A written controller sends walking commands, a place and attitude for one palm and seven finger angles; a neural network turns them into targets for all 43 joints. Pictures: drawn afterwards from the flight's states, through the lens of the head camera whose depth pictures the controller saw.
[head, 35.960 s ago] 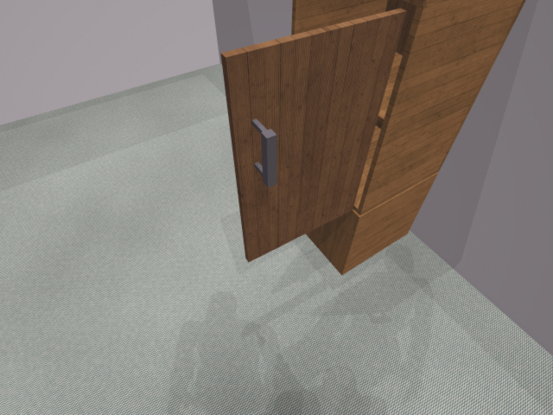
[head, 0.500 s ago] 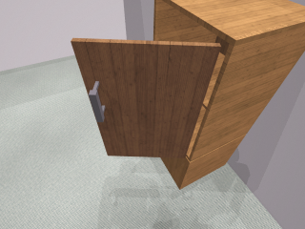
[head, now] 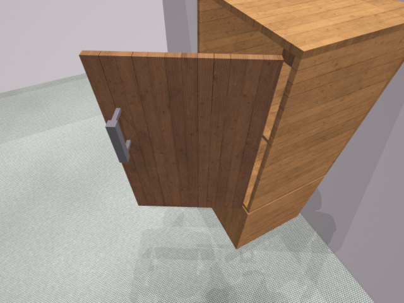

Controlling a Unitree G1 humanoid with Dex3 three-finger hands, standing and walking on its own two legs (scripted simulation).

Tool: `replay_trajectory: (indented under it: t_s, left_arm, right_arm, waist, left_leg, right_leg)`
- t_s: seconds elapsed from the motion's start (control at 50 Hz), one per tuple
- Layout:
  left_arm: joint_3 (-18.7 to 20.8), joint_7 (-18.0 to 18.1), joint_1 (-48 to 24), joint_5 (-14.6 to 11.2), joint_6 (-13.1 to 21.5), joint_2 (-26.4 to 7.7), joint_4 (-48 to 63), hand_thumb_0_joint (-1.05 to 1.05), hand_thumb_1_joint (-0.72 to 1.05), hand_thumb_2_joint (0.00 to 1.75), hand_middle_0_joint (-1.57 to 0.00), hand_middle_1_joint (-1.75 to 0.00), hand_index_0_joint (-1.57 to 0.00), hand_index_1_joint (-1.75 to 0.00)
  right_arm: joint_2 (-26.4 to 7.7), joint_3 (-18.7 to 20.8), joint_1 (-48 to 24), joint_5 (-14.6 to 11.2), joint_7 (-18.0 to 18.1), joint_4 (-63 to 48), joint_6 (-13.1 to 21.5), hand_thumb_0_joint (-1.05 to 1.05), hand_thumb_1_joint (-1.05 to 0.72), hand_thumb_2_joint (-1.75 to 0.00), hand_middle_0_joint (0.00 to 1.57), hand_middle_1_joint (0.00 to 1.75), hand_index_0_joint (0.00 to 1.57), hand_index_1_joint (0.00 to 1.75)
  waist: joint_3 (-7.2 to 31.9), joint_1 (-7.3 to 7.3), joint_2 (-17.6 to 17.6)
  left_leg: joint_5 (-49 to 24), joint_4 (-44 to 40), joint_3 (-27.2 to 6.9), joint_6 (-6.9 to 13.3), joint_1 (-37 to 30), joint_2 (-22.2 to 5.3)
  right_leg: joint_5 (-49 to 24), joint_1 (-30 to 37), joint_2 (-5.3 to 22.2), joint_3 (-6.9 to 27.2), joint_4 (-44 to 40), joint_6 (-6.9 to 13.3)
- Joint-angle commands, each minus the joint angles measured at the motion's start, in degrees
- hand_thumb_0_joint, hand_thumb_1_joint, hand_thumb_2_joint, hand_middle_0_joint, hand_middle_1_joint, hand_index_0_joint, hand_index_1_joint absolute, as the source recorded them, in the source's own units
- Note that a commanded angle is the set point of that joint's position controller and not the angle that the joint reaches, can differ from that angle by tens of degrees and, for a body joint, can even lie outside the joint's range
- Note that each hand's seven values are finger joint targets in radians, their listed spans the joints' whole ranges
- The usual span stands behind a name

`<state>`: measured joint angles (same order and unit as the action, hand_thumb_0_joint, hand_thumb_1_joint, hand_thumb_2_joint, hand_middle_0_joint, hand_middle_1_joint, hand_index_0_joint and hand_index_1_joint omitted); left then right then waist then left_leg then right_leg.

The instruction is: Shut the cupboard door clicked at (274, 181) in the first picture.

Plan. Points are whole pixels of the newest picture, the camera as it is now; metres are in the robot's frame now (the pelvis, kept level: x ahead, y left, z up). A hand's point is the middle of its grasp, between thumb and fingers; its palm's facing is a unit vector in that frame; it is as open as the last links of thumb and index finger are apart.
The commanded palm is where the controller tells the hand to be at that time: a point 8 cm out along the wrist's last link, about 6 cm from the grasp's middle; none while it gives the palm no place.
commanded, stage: look again from close up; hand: left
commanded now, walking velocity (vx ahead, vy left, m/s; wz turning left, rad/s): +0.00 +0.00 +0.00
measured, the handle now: (121, 136) +0.45 +0.23 +0.05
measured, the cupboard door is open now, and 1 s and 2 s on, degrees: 61 61 61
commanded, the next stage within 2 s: raise the hand and make a fist in 0.38 s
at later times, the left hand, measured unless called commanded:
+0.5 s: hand out of the picture -0.01 +0.14 -0.18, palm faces +0.04 -0.98 -0.17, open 7.3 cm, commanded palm +0.10 +0.20 -0.08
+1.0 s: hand out of the picture +0.10 +0.17 -0.06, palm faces +0.18 -0.98 -0.07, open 5.7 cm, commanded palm +0.11 +0.21 -0.03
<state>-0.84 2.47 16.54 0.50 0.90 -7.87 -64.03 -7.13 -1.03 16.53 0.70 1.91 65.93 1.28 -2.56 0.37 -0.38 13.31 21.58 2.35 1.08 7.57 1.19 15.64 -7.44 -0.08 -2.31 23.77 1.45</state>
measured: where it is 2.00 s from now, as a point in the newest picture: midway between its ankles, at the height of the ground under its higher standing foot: outside the picture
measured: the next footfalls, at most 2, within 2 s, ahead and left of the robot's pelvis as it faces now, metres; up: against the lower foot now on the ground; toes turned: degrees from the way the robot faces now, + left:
none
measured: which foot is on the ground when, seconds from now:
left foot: down 0.00-1.00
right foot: down 0.00-1.00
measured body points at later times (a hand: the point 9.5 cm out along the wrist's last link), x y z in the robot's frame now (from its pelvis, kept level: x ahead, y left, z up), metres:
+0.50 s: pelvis +0.00 -0.01 +0.00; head +0.02 -0.01 +0.45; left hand -0.01 +0.19 -0.16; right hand +0.00 -0.23 -0.16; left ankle -0.02 +0.11 -0.74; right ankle -0.03 -0.10 -0.74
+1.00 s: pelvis -0.05 -0.02 -0.09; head +0.00 -0.01 +0.36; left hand +0.09 +0.23 -0.06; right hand +0.20 -0.24 -0.12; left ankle -0.02 +0.11 -0.74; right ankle -0.03 -0.10 -0.74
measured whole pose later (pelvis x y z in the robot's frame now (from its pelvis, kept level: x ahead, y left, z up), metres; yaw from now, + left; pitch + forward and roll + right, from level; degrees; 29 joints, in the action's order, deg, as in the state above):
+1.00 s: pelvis -0.05 -0.02 -0.09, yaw +2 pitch +11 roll -1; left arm 4.3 -7.0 33.2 -11.1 28.0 -11.4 0.2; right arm -14.2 2.3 7.8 0.4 0.3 27.5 13.2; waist 6.0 3.2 -0.9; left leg 28.3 64.9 -1.6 -0.5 47.7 -0.6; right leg 30.3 -44.9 -0.5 -6.7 64.0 3.9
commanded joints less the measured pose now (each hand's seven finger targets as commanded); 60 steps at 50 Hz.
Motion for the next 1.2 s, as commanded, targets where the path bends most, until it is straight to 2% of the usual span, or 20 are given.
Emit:
replay_trajectory:
  t_s: [0.0, 0.44, 0.46, 0.48, 0.5, 0.52, 0.54, 0.56, 0.6, 0.62, 0.66, 0.7, 0.76, 0.82, 0.88, 0.92, 0.98, 1.04, 1.1, 1.18]
  left_arm:
    - [1.1, 0.2, 4.5, -0.1, 1.0, -5.1, 1.4, 0.0, 0.9, 0.9, -0.2, -0.3, -0.2, -0.3]
    - [1.3, 0.3, 5.7, 0.0, 1.4, -5.2, 1.3, 0.0, 0.9, 0.9, -0.2, -0.3, -0.2, -0.3]
    - [1.6, 2.2, 9.6, 1.0, 2.7, -6.9, -0.7, 0.0, 0.9, 0.9, -0.2, -0.3, -0.2, -0.3]
    - [18.7, 1.2, -39.7, -8.2, 18.4, -35.4, 92.5, 0.0, 0.9, 0.9, -0.2, -0.3, -0.2, -0.3]
    - [1.8, 1.7, -5.7, -8.5, 13.9, -11.8, 75.6, 0.0, 0.9, 0.9, -0.22, -0.32, -0.22, -0.32]
    - [2.9, 4.4, -6.3, -10.4, 10.7, -10.1, 73.3, 0.0, 0.9, 0.9, -0.24, -0.34, -0.24, -0.34]
    - [-4.5, 3.9, 7.9, -9.8, 3.8, 4.3, 55.9, 0.0, 0.9, 0.9, -0.25, -0.36, -0.25, -0.36]
    - [-6.7, 3.7, 0.0, -11.1, 5.2, 3.5, 68.1, 0.0, 0.9, 0.9, -0.27, -0.38, -0.27, -0.38]
    - [-4.8, 2.8, -0.3, -10.0, 10.7, 1.8, 64.6, 0.0, 0.9, 0.9, -0.31, -0.42, -0.31, -0.42]
    - [-3.0, 1.9, 3.1, -9.4, 13.0, 1.9, 59.3, 0.0, 0.9, 0.9, -0.33, -0.44, -0.33, -0.44]
    - [-0.7, -2.9, 16.6, -11.2, 19.9, 4.6, 50.6, 0.0, 0.9, 0.9, -0.36, -0.48, -0.36, -0.48]
    - [2.9, -9.9, 24.3, -14.3, 28.4, 3.0, 51.4, 0.0, 0.9, 0.9, -0.4, -0.52, -0.4, -0.52]
    - [11.7, -18.5, 24.9, -15.2, 36.5, -6.1, 55.0, 0.0, 0.9, 0.9, -0.46, -0.58, -0.46, -0.58]
    - [13.8, -15.5, 16.8, -11.7, 32.5, -12.1, 67.7, 0.0, 0.9, 0.9, -0.51, -0.64, -0.51, -0.64]
    - [11.1, -9.8, 7.3, -11.8, 31.9, -9.7, 81.7, 0.0, 0.9, 0.9, -0.57, -0.7, -0.57, -0.7]
    - [9.0, -8.0, -2.5, -12.8, 36.0, -9.4, 93.6, 0.0, 0.9, 0.9, -0.6, -0.74, -0.6, -0.74]
    - [1.0, -11.0, -3.2, -14.4, 39.4, -4.4, 92.4, 0.0, 0.9, 0.9, -0.66, -0.8, -0.66, -0.8]
    - [-1.0, -16.1, -0.5, -15.2, 35.2, -5.1, 85.2, 0.0, 0.9, 0.9, -0.71, -0.86, -0.71, -0.86]
    - [1.8, -19.0, 9.5, -14.2, 22.4, -7.7, 75.5, 0.0, 0.9, 0.9, -0.77, -0.92, -0.77, -0.92]
    - [11.8, -14.6, 12.9, -15.1, 9.8, -12.6, 82.4, 0.0, 0.9, 0.9, -0.84, -1.0, -0.84, -1.0]
  right_arm:
    - [-5.0, 1.0, 3.9, -0.1, 0.4, -1.2, 0.9, 0.0, -0.9, -0.9, 0.2, 0.3, 0.2, 0.3]
    - [-4.8, 1.1, 2.9, -0.2, 0.7, -1.1, 0.7, 0.0, -0.9, -0.9, 0.2, 0.3, 0.2, 0.3]
    - [-6.9, 1.4, -3.4, -0.8, -0.2, -5.2, 1.1, 0.0, -0.9, -0.9, 0.2, 0.3, 0.2, 0.3]
    - [-20.1, 3.1, 2.7, -1.2, 5.7, -23.4, 12.1, 0.0, -0.9, -0.9, 0.2, 0.3, 0.2, 0.3]
    - [-12.1, 0.3, -2.1, -2.2, 5.9, -22.5, 15.6, 0.0, -0.9, -0.9, 0.2, 0.3, 0.2, 0.3]
    - [-13.0, 1.0, -3.2, -2.3, 5.1, -19.5, 17.1, 0.0, -0.9, -0.9, 0.2, 0.3, 0.2, 0.3]
    - [-10.4, 1.0, -3.6, -3.5, 3.5, -18.1, 17.4, 0.0, -0.9, -0.9, 0.2, 0.3, 0.2, 0.3]
    - [-13.1, 2.0, -2.6, -4.0, 3.0, -23.0, 18.3, 0.0, -0.9, -0.9, 0.2, 0.3, 0.2, 0.3]
    - [-14.4, 3.2, -4.5, -2.5, 2.5, -26.1, 20.0, 0.0, -0.9, -0.9, 0.2, 0.3, 0.2, 0.3]
    - [-14.0, 4.0, -4.3, -1.9, 2.1, -28.0, 20.3, 0.0, -0.9, -0.9, 0.2, 0.3, 0.2, 0.3]
    - [-12.9, 4.8, -5.9, -0.9, 0.8, -30.8, 20.9, 0.0, -0.9, -0.9, 0.2, 0.3, 0.2, 0.3]
    - [-13.0, 5.6, -7.2, -0.5, -1.0, -33.5, 20.3, 0.0, -0.9, -0.9, 0.2, 0.3, 0.2, 0.3]
    - [-12.9, 6.5, -9.4, -0.7, -2.9, -38.7, 17.4, 0.0, -0.9, -0.9, 0.2, 0.3, 0.2, 0.3]
    - [-12.3, 6.1, -11.8, -0.9, -2.6, -43.6, 14.1, 0.0, -0.9, -0.9, 0.2, 0.3, 0.2, 0.3]
    - [-11.5, 5.3, -9.7, -0.9, -2.3, -46.3, 13.4, 0.0, -0.9, -0.9, 0.2, 0.3, 0.2, 0.3]
    - [-11.8, 4.8, -8.1, -0.3, -1.3, -46.1, 14.0, 0.0, -0.9, -0.9, 0.2, 0.3, 0.2, 0.3]
    - [-12.8, 4.2, -7.1, -0.9, 0.0, -44.1, 16.0, 0.0, -0.9, -0.9, 0.2, 0.3, 0.2, 0.3]
    - [-13.9, 3.7, -5.5, -1.7, 1.5, -43.5, 16.7, 0.0, -0.9, -0.9, 0.2, 0.3, 0.2, 0.3]
    - [-14.0, 3.7, -5.3, -3.3, 2.3, -45.5, 14.8, 0.0, -0.9, -0.9, 0.2, 0.3, 0.2, 0.3]
    - [-11.7, 3.1, -8.7, -3.9, 2.6, -49.7, 11.0, 0.0, -0.9, -0.9, 0.2, 0.3, 0.2, 0.3]
  waist:
    - [-0.6, 0.01, -0.4]
    - [-1.4, 0.13, 0.1]
    - [-1.8, 2.07, -1.6]
    - [24.8, -8.19, 2.7]
    - [28.3, -2.54, 21.7]
    - [22.9, -0.53, 17.7]
    - [12.8, -2.24, 9.2]
    - [6.0, -3.24, 7.2]
    - [0.2, -5.25, -4.8]
    - [-1.1, -4.67, -9.7]
    - [-0.1, 0.28, -21.2]
    - [6.7, 3.16, -24.2]
    - [14.8, 5.79, -10.6]
    - [16.8, 6.73, 9.6]
    - [19.0, 2.51, 12.2]
    - [22.5, -1.48, 7.9]
    - [19.4, -4.9, 4.6]
    - [16.7, -6.2, -0.8]
    - [15.8, -2.55, -5.5]
    - [21.0, 3.74, -2.8]
  left_leg:
    - [-12.1, -2.9, -5.3, 0.8, 0.3, -6.4]
    - [-11.3, -2.4, -4.5, 0.0, 0.4, -6.3]
    - [-10.1, 11.7, -2.1, -1.2, 5.5, -6.3]
    - [-20.0, 5.3, -0.5, 3.0, -15.4, -3.6]
    - [-30.1, 5.6, 1.8, 2.6, -15.2, -1.8]
    - [-30.6, 6.2, -1.1, -0.3, -12.2, -3.4]
    - [-24.1, 5.0, -1.9, 0.6, -3.4, -3.6]
    - [-15.7, 6.1, -3.8, 0.7, 1.5, -3.0]
    - [-6.2, 10.7, -4.9, 1.0, 9.0, -1.5]
    - [-3.1, 13.4, -5.0, 0.8, 13.0, -0.7]
    - [2.3, 18.6, -5.0, -0.5, 23.6, 0.0]
    - [3.7, 23.5, -4.0, -1.7, 30.4, 0.8]
    - [0.2, 30.1, -1.4, -2.4, 35.5, 2.2]
    - [1.5, 30.5, 0.6, -0.8, 34.0, 2.1]
    - [3.6, 32.5, -1.4, 0.5, 31.1, 0.6]
    - [4.5, 35.6, -3.7, 1.2, 30.4, -0.4]
    - [7.8, 37.9, -5.7, 1.0, 32.1, -1.1]
    - [11.7, 38.5, -6.0, 1.3, 35.5, -1.5]
    - [14.0, 35.7, -4.8, 1.2, 38.9, -1.0]
    - [8.1, 29.9, -3.5, 0.7, 33.4, 0.2]
  right_leg:
    - [-12.5, -1.3, 6.6, 5.9, -3.8, 0.3]
    - [-16.6, -0.7, 7.0, 6.2, -5.0, 0.3]
    - [-42.5, -1.9, 10.4, 9.7, -3.6, -2.9]
    - [-37.1, -3.5, 3.7, 4.3, 4.1, -2.2]
    - [-24.5, -2.1, -0.4, 1.6, 6.2, -0.6]
    - [-13.3, -4.0, -0.3, -0.5, 4.1, -0.3]
    - [-10.7, -7.9, 0.2, -1.2, 4.2, -1.1]
    - [-11.5, -9.5, 0.9, -1.3, 4.1, -1.2]
    - [-5.4, -18.9, 1.1, -1.9, 5.7, -2.0]
    - [-1.6, -22.5, 1.4, -1.6, 6.8, -2.1]
    - [4.4, -26.4, 1.8, -0.5, 11.2, -2.7]
    - [1.4, -24.4, 2.6, 2.2, 16.3, -2.8]
    - [-11.7, -19.7, 4.4, 6.6, 25.2, -1.9]
    - [-0.9, -24.5, 2.7, 5.8, 27.0, 0.5]
    - [4.5, -30.6, 0.9, 4.5, 27.2, 0.5]
    - [5.4, -34.4, -0.4, 3.8, 28.6, -0.1]
    - [9.8, -39.4, -1.0, 3.9, 28.4, -0.2]
    - [15.4, -39.2, -0.8, 4.7, 25.7, -0.8]
    - [22.3, -33.8, 0.7, 7.3, 20.5, -1.7]
    - [15.0, -23.0, 1.6, 5.8, 20.5, -1.7]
